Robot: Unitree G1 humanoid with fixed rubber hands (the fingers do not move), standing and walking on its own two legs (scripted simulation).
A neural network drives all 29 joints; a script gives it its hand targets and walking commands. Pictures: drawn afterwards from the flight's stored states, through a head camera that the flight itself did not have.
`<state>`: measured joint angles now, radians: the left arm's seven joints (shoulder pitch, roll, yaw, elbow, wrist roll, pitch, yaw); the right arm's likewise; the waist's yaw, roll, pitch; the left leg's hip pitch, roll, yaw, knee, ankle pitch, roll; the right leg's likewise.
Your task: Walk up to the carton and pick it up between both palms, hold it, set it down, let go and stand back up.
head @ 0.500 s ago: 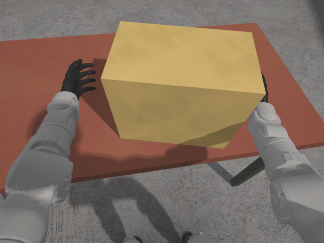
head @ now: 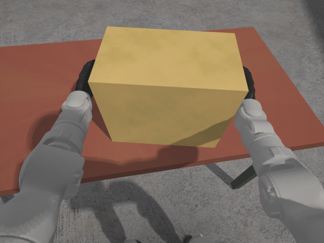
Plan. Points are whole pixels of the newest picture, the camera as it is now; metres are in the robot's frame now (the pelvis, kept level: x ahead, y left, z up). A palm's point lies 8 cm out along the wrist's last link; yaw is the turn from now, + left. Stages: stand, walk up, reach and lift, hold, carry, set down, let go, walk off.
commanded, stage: reach and lift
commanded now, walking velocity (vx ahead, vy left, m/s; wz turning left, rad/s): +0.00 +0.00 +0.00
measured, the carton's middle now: (166, 93) +0.47 -0.04 +0.06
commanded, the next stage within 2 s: none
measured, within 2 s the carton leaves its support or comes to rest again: leaves its support in 1.50 s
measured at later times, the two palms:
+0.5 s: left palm (86, 91) +0.48 +0.16 +0.08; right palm (242, 98) +0.42 -0.22 +0.08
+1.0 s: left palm (85, 91) +0.48 +0.17 +0.08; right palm (241, 98) +0.42 -0.22 +0.08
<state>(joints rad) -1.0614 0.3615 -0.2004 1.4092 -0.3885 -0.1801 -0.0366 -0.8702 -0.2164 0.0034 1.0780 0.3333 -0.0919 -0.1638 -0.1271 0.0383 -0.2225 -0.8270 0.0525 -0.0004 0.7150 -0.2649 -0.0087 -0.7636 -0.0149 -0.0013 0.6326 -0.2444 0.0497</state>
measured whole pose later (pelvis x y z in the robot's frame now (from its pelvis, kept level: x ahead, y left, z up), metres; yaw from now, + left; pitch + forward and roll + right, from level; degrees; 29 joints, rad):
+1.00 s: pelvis +0.00 +0.00 +0.01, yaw +0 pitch +21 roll -2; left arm -1.05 0.34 -0.11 1.43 -0.29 -0.22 -0.03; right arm -0.85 -0.15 -0.13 1.04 0.19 -0.09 -0.16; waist -0.14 0.04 -0.22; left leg -0.79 0.04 0.00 0.66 -0.24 -0.01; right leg -0.72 -0.02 -0.01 0.57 -0.22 0.05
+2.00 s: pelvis +0.02 -0.01 +0.03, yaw +1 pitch +17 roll -1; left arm -0.97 0.29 0.09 1.52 -0.05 -0.50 -0.05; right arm -0.72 -0.03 -0.45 1.15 -0.15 -0.53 -0.11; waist -0.11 0.00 -0.16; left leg -0.57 0.04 0.00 0.39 -0.13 -0.02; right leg -0.50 -0.03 -0.01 0.30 -0.11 0.04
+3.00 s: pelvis +0.02 -0.01 +0.04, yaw +2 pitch +4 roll -1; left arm -0.85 0.26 0.13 1.02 -0.04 0.04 -0.02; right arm -0.71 -0.12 -0.19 0.84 0.08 -0.03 -0.13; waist -0.08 0.01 -0.13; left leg -0.26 0.03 0.01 0.32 -0.13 -0.01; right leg -0.19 -0.04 -0.01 0.25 -0.12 0.04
